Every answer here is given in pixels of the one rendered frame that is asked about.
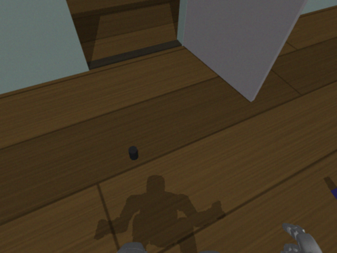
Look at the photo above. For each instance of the right robot hand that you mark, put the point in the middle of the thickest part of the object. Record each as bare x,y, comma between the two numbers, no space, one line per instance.
306,243

